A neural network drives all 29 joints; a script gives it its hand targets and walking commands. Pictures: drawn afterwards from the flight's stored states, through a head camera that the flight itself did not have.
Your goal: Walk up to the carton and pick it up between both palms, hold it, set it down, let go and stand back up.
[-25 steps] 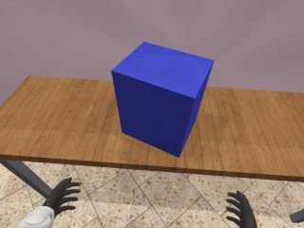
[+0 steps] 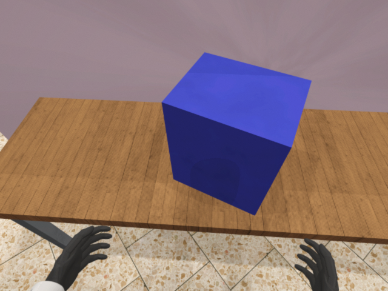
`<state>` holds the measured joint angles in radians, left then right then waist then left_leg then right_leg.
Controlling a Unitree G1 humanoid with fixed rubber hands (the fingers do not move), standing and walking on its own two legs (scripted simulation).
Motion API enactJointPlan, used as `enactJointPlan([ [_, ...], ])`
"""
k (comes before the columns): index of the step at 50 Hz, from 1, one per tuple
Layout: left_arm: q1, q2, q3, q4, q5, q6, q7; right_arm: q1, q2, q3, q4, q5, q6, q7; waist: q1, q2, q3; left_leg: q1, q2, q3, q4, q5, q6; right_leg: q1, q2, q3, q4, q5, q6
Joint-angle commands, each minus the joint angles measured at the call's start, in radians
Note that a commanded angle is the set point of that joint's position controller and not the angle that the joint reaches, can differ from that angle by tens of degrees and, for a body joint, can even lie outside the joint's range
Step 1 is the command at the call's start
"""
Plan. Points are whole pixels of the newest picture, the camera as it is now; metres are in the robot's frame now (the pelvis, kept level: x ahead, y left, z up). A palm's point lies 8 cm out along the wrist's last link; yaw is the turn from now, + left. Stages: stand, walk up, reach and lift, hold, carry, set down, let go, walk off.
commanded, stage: reach and lift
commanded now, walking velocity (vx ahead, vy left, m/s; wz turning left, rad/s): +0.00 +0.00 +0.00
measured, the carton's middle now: (231, 138) +0.43 -0.04 +0.05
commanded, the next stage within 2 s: none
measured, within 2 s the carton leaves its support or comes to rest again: neither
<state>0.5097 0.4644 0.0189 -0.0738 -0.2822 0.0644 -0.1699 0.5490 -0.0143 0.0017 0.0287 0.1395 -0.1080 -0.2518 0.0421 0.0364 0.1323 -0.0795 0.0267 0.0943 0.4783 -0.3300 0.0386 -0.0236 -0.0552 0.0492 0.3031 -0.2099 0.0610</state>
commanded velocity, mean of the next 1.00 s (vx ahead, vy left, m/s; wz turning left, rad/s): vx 0.00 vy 0.00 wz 0.00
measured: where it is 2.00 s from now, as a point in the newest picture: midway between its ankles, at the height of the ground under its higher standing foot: outside the picture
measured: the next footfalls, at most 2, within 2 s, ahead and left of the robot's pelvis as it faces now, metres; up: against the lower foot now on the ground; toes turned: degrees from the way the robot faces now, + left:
none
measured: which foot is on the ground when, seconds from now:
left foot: down 0.00-1.00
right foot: down 0.00-1.00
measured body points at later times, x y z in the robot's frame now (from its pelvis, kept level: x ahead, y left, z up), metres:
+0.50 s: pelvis -0.04 -0.03 +0.00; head -0.04 +0.00 +0.44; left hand +0.12 +0.24 +0.01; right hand +0.14 -0.19 +0.01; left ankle -0.04 +0.08 -0.74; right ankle -0.02 -0.19 -0.74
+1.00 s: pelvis -0.03 -0.03 +0.00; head -0.01 -0.02 +0.45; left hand +0.23 +0.24 +0.06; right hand +0.19 -0.21 +0.05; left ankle -0.04 +0.08 -0.74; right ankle -0.02 -0.19 -0.74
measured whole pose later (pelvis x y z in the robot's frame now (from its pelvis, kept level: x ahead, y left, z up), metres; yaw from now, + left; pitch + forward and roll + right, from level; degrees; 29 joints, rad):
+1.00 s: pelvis -0.03 -0.03 +0.00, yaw +0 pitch -4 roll +0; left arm 0.09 0.54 0.07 -0.03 -0.39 0.35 -0.20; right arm 0.33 -0.03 0.02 -0.37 0.21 0.48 -0.40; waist 0.03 0.00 0.11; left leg -0.10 0.03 0.09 0.42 -0.25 0.01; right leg -0.09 -0.04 0.08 0.36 -0.21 0.07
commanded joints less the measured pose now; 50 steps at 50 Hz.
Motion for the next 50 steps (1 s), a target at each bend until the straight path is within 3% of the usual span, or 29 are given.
enactJointPlan([
  [1, 0.04, 0.161, 0.115, -0.228, -0.033, -0.117, -0.007, 0.092, -0.062, -0.019, -0.258, 0.002, -0.118, -0.005, -0.001, 0.087, -0.151, 0.112, 0.028, -0.07, -0.02, 0.849, -0.165, -0.041, 0.107, -0.046, -0.012, 0.272, -0.091],
  [7, 0.071, 0.176, 0.121, -0.242, -0.057, -0.161, -0.02, 0.13, -0.025, 0.029, -0.33, 0.01, -0.152, -0.022, 0.018, 0.089, -0.148, 0.108, 0.027, -0.079, -0.013, 0.789, -0.157, -0.056, 0.097, -0.028, -0.026, 0.266, -0.106],
  [12, 0.05, 0.205, 0.134, -0.259, -0.059, -0.184, -0.025, 0.144, 0.023, 0.055, -0.367, 0.004, -0.163, -0.052, 0.036, 0.113, -0.137, 0.069, 0.028, -0.078, -0.017, 0.634, -0.147, -0.051, 0.085, -0.014, -0.021, 0.23, -0.116],
  [15, -0.012, 0.234, 0.129, -0.233, -0.063, -0.182, -0.024, 0.109, 0.045, 0.059, -0.359, -0.013, -0.135, -0.068, 0.038, 0.131, -0.11, -0.011, 0.037, -0.078, -0.048, 0.433, -0.127, -0.033, 0.069, -0.001, -0.007, 0.169, -0.117],
  [19, -0.192, 0.287, 0.087, -0.196, -0.086, -0.148, -0.013, -0.027, 0.048, 0.043, -0.366, -0.031, -0.033, -0.086, 0.032, 0.165, -0.058, -0.207, 0.072, -0.072, -0.145, 0.009, -0.07, 0.039, 0.055, -0.004, 0.029, 0.004, -0.11],
  [21, -0.291, 0.298, 0.056, -0.183, -0.101, -0.125, -0.003, -0.099, 0.03, 0.039, -0.394, -0.033, 0.033, -0.093, 0.008, 0.195, -0.084, -0.322, 0.099, -0.075, -0.186, -0.146, -0.026, 0.141, 0.069, -0.015, 0.069, -0.025, -0.102],
  [23, -0.374, 0.308, 0.036, -0.182, -0.129, -0.098, 0.01, -0.161, 0.011, 0.035, -0.427, -0.034, 0.102, -0.097, -0.015, 0.203, -0.118, -0.376, 0.112, -0.075, -0.202, -0.206, 0.002, 0.203, 0.072, -0.019, 0.092, -0.032, -0.095],
  [28, -0.525, 0.341, 0.039, -0.13, -0.194, -0.018, 0.027, -0.295, 0.02, 0.03, -0.474, -0.014, 0.273, -0.118, -0.048, 0.131, -0.134, -0.278, 0.072, -0.033, -0.167, -0.131, 0.009, 0.107, 0.031, 0.002, 0.065, -0.09, -0.084],
  [31, -0.563, 0.351, 0.076, -0.106, -0.19, 0.053, 0.023, -0.337, 0.029, 0.029, -0.489, 0.003, 0.377, -0.137, -0.037, 0.083, -0.082, -0.153, 0.021, -0.012, -0.149, -0.035, -0.01, -0.015, 0.001, 0.02, 0.019, -0.117, -0.083],
  [37, -0.576, 0.321, 0.173, -0.065, -0.105, 0.192, -0.026, -0.372, 0.019, 0.043, -0.54, 0.035, 0.527, -0.183, -0.018, 0.035, 0.002, -0.089, -0.015, 0.001, -0.176, 0.046, 0.01, -0.008, 0.012, 0.03, -0.018, 0.019, -0.065],
  [43, -0.618, 0.285, 0.199, -0.148, -0.103, 0.229, -0.042, -0.413, -0.017, 0.038, -0.669, 0.06, 0.54, -0.173, -0.003, 0.001, -0.106, -0.071, -0.015, 0.001, -0.184, 0.109, -0.003, 0.0, 0.03, 0.027, -0.005, 0.086, -0.072],
  [50, -0.691, 0.304, 0.175, -0.225, -0.125, 0.202, -0.008, -0.455, -0.066, 0.0, -0.696, 0.053, 0.475, -0.126, -0.019, 0.043, -0.333, -0.041, 0.003, -0.015, -0.126, 0.316, -0.043, 0.048, 0.046, 0.021, 0.049, 0.251, -0.083],
])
